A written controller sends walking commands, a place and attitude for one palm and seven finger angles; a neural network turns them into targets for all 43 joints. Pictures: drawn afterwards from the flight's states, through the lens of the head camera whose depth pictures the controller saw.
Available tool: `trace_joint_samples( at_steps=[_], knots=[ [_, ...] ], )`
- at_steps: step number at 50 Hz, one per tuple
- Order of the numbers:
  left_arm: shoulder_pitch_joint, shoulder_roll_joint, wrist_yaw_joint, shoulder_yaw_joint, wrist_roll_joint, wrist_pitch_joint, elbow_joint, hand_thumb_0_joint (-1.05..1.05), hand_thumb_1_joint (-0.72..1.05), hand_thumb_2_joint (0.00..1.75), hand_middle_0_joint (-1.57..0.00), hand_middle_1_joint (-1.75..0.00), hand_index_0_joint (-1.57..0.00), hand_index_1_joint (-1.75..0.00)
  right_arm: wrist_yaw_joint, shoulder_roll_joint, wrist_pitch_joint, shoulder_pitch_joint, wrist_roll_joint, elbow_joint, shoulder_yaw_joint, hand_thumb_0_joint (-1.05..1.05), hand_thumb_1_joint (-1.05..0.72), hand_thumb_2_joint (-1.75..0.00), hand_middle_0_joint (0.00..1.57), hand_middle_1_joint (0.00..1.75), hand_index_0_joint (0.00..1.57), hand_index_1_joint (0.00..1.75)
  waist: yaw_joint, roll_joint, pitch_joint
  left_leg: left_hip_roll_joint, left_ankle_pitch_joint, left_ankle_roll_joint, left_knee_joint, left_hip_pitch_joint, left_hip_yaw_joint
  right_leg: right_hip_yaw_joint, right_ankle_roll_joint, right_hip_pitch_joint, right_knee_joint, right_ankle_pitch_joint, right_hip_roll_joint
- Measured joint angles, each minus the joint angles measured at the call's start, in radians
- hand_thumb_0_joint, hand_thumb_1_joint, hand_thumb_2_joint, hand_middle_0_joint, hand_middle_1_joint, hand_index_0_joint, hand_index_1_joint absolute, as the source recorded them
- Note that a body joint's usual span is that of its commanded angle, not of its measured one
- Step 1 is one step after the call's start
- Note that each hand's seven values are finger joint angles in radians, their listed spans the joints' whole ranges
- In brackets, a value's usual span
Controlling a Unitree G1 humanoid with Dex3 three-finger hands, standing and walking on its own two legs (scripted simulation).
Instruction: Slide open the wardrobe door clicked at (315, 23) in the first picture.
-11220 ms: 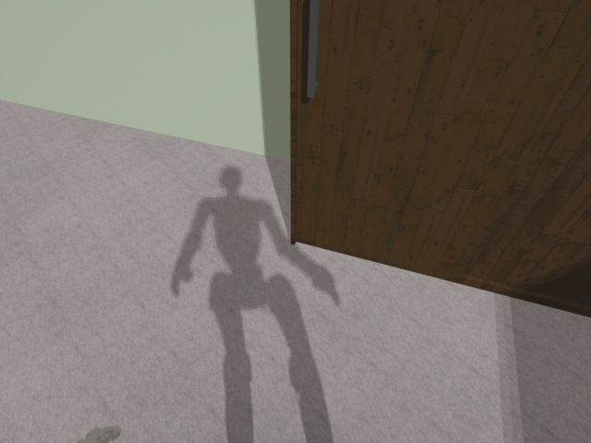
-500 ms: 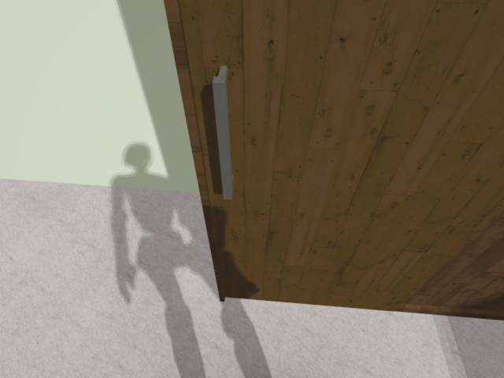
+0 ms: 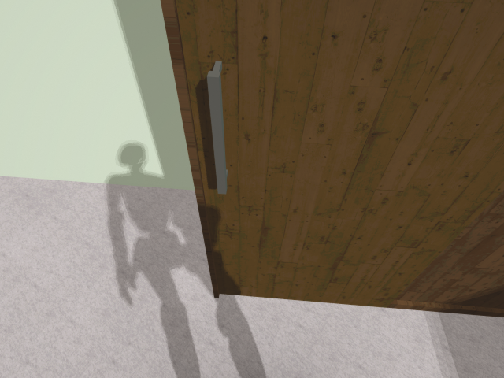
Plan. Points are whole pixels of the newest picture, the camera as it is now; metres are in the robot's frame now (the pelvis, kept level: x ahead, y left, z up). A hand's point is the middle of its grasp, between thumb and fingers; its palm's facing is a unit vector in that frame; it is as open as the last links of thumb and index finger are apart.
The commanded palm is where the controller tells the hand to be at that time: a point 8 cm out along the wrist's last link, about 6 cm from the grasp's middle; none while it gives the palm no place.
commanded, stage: look again from close up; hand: left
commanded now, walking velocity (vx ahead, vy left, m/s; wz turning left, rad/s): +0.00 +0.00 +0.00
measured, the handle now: (220, 136) +0.50 +0.09 +0.11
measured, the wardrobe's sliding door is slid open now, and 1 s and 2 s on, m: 0.00 0.00 0.00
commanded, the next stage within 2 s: none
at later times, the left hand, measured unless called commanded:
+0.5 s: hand out of the picture -0.02 +0.17 -0.18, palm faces +0.04 -0.98 -0.20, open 7.3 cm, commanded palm none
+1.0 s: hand out of the picture -0.05 +0.15 -0.18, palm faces +0.06 -0.99 -0.15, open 7.3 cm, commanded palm none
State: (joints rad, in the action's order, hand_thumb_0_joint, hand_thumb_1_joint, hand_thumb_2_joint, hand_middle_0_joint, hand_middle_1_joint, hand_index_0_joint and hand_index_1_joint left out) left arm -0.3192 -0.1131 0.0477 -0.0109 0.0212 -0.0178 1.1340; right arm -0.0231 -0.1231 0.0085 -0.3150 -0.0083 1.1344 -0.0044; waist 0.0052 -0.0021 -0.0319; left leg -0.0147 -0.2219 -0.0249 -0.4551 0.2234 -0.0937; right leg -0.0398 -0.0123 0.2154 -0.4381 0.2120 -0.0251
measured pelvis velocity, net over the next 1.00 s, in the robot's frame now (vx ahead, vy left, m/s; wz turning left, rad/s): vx -0.03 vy -0.01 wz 0.02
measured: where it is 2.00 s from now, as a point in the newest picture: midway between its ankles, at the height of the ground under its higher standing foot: outside the picture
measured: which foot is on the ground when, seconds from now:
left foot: down 0.00-1.00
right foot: down 0.00-1.00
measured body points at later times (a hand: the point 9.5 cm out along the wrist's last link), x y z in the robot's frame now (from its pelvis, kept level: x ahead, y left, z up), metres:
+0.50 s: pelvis -0.02 +0.00 +0.00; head -0.04 +0.00 +0.45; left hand -0.02 +0.22 -0.16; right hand +0.00 -0.23 -0.16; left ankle +0.01 +0.10 -0.74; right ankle +0.01 -0.13 -0.74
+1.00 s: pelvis -0.03 -0.01 +0.00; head -0.03 +0.00 +0.45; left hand -0.05 +0.20 -0.17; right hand -0.04 -0.22 -0.16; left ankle +0.01 +0.10 -0.74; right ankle +0.01 -0.13 -0.74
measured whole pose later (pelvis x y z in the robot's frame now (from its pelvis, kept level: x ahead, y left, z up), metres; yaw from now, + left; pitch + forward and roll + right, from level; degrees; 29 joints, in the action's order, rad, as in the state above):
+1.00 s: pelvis -0.03 -0.01 +0.00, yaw +1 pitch -2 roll +0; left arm -0.35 -0.13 0.03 -0.01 0.01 -0.01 1.08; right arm -0.02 -0.12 0.01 -0.33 -0.01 1.11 0.00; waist 0.00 -0.02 -0.02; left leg -0.01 -0.18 -0.02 -0.46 0.24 -0.07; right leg -0.06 0.00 0.24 -0.46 0.19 -0.03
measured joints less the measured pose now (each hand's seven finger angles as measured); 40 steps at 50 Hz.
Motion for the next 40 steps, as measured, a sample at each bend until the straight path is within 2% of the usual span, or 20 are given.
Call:
trace_joint_samples(
  at_steps=[4, 11, 16, 40],
  knots=[
    [0.007, -0.003, 0.0, -0.01, -0.005, -0.013, -0.005, 0.0, 0.91, 0.9, -0.2, -0.3, -0.2, -0.3, -0.003, -0.014, 0.019, 0.013, -0.002, -0.045, 0.004, 0.0, -0.91, -0.9, 0.2, 0.3, 0.19, 0.29, 0.01, 0.018, -0.011, 0.007, -0.021, -0.007, -0.048, 0.015, 0.007, -0.006, -0.002, 0.014, -0.052, 0.023, -0.01],
    [0.008, -0.025, -0.005, -0.006, -0.004, 0.003, -0.037, 0.0, 0.91, 0.9, -0.2, -0.3, -0.2, -0.3, -0.001, -0.042, 0.004, 0.015, -0.007, -0.072, 0.001, 0.01, -0.93, -0.89, 0.2, 0.3, 0.19, 0.29, 0.003, 0.024, 0.035, 0.023, -0.025, -0.014, -0.058, 0.0, 0.007, -0.005, -0.007, 0.009, -0.091, 0.045, -0.027],
    [0.01, -0.039, -0.009, -0.002, -0.003, 0.005, -0.067, 0.0, 0.91, 0.9, -0.2, -0.3, -0.2, -0.3, 0.004, -0.05, 0.006, 0.021, -0.008, -0.092, 0.001, 0.01, -0.93, -0.89, 0.2, 0.3, 0.19, 0.29, 0.002, 0.015, 0.041, 0.026, -0.003, -0.013, -0.035, 0.001, 0.005, -0.003, -0.004, 0.018, -0.082, 0.031, -0.029],
    [-0.03, -0.025, -0.016, -0.001, -0.006, 0.011, -0.058, 0.0, 0.91, 0.9, -0.2, -0.3, -0.2, -0.3, 0.007, -0.016, -0.002, -0.008, -0.004, -0.038, 0.009, 0.0, -0.91, -0.89, 0.2, 0.3, 0.19, 0.29, -0.002, -0.016, 0.011, 0.005, 0.043, 0.005, 0.0, 0.021, 0.022, -0.021, 0.014, 0.025, -0.027, -0.021, -0.005]
  ],
)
